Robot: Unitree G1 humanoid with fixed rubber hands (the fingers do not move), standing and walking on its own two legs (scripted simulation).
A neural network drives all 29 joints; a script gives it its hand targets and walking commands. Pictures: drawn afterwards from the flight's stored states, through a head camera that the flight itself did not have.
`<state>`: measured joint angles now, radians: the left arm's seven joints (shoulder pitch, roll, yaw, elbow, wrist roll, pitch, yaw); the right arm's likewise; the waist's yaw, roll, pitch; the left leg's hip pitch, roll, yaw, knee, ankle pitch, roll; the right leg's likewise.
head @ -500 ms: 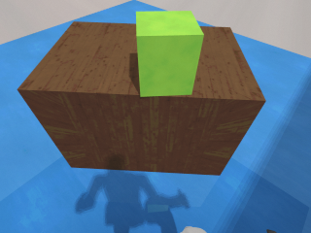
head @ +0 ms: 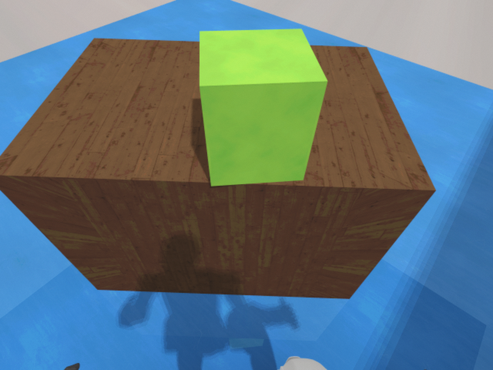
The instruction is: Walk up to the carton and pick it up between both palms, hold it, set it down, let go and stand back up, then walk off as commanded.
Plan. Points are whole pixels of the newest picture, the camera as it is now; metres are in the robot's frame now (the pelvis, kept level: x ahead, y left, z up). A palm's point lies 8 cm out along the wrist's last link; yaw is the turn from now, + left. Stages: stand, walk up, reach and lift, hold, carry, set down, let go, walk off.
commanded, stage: walk up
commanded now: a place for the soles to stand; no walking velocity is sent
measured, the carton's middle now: (254, 110) +0.60 -0.01 +0.08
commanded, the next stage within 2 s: reach and lift in 1.90 s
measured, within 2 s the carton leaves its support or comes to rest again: neither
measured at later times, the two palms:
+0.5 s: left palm (42, 351) +0.18 +0.36 -0.10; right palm (420, 343) +0.17 -0.27 -0.06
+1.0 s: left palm (72, 314) +0.23 +0.32 -0.09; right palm (414, 329) +0.20 -0.29 -0.10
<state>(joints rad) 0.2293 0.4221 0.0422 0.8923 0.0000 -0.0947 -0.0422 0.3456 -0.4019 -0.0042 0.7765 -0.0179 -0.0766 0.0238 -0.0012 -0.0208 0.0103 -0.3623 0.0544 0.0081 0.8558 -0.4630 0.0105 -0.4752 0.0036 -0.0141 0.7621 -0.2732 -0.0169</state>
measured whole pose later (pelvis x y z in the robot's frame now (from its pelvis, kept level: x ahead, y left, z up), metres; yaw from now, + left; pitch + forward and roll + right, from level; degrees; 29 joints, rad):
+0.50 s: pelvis +0.11 +0.04 +0.01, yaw +0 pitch +0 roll -1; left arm 0.26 0.43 0.04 0.89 0.00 -0.06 -0.03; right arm 0.35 -0.40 0.00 0.77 -0.02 -0.09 0.01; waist 0.00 -0.04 0.02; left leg -0.37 0.02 0.05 0.75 -0.38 0.04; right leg -0.53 0.00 0.04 1.03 -0.43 -0.01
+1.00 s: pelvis +0.14 +0.01 +0.00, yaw -1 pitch +1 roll +0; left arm 0.20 0.37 0.04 0.89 0.00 -0.05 -0.01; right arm 0.34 -0.40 0.00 0.78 -0.02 -0.05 0.00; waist 0.00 0.04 0.03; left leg -0.37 0.04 0.05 0.80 -0.44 0.02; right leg -0.48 0.00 -0.01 0.76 -0.30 -0.01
